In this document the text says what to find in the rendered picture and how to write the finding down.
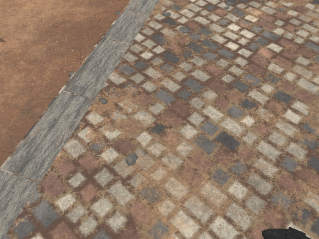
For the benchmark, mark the right robot hand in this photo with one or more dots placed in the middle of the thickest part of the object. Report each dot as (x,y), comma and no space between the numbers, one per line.
(282,233)

